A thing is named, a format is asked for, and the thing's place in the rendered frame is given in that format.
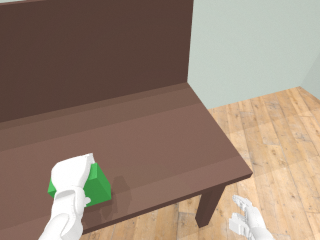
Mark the robot right forearm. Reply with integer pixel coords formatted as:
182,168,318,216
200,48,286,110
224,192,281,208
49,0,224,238
248,226,275,240

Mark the table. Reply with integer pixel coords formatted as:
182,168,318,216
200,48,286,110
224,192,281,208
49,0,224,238
0,0,253,240

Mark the sponge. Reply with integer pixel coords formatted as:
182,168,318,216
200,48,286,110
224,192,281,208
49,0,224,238
47,162,111,208

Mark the robot left hand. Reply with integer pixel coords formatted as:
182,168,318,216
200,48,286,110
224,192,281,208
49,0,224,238
51,153,95,207

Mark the robot left forearm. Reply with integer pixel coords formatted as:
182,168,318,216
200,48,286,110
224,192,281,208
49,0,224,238
38,186,85,240

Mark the robot right hand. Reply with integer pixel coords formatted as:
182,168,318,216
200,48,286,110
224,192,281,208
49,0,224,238
229,195,266,240

